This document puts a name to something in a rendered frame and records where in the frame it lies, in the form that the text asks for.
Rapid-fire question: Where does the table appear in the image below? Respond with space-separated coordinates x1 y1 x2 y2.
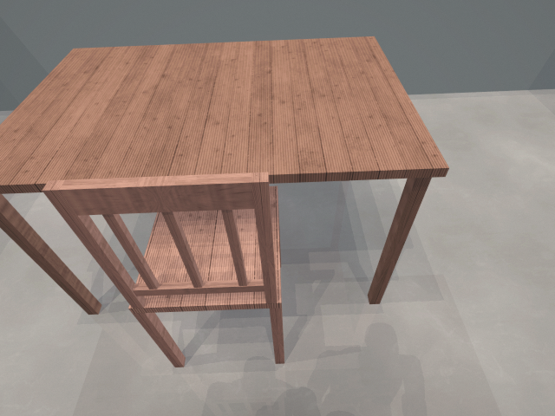
0 36 449 315

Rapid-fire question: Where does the chair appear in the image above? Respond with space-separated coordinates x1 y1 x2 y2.
42 172 284 367

